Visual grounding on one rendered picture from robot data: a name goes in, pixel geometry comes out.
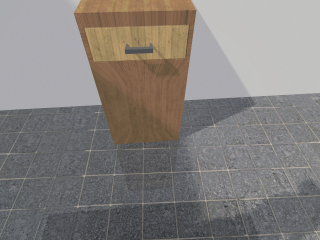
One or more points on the drawer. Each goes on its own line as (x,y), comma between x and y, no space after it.
(109,43)

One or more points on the cabinet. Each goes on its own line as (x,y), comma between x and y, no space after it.
(142,100)

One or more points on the handle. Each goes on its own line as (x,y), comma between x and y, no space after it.
(139,50)

